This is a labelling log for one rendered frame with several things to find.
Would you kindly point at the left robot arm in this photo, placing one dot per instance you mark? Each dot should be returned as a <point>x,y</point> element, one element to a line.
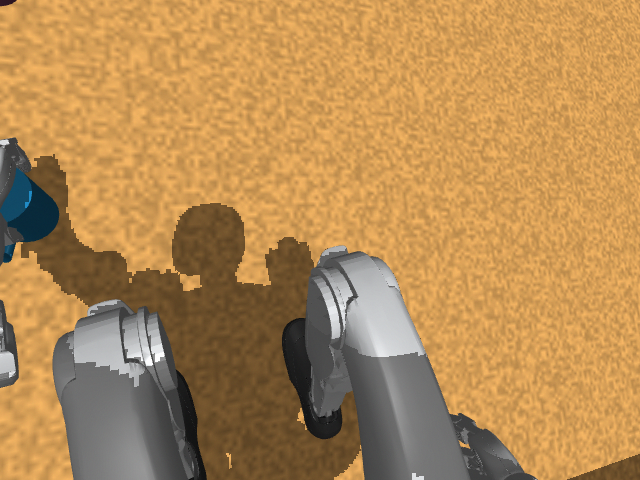
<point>9,371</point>

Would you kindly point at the left robot hand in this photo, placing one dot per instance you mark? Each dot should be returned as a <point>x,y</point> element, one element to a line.
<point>11,157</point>

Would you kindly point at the right robot foot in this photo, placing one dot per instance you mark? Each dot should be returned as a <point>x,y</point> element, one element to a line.
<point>299,371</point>

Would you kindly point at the right robot hand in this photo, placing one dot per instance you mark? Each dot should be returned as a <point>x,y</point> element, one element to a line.
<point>488,458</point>

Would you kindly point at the left robot foot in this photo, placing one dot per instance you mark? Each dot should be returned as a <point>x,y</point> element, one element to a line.
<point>190,422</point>

